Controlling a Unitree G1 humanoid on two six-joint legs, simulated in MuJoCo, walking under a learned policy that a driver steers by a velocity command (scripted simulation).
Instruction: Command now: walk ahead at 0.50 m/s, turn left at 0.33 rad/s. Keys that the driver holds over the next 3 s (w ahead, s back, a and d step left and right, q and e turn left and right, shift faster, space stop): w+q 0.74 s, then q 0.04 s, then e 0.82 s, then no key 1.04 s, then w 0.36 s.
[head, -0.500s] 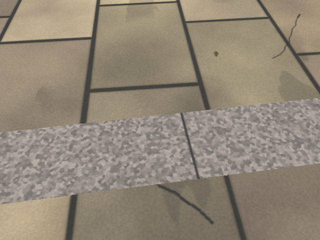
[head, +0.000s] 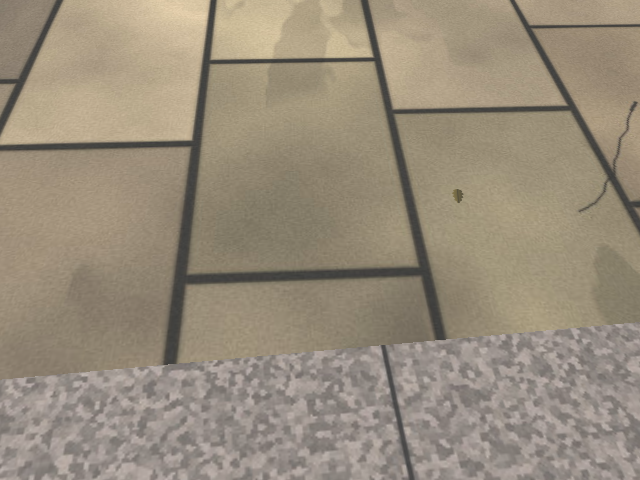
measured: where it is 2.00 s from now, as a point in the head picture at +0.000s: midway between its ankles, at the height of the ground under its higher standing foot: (272, 454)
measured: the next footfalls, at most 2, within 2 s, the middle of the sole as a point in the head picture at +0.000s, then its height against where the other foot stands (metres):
right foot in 0.26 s outside the picture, level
left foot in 0.80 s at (239, 459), level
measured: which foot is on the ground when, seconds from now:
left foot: down 0.00-0.26, up 0.28-0.78, down 0.80-1.00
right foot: up 0.00-0.24, down 0.26-0.82, up 0.84-1.00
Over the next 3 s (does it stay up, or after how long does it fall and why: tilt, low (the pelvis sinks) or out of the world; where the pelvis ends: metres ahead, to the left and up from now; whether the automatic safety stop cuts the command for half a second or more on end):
stays up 0.61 0.10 0.02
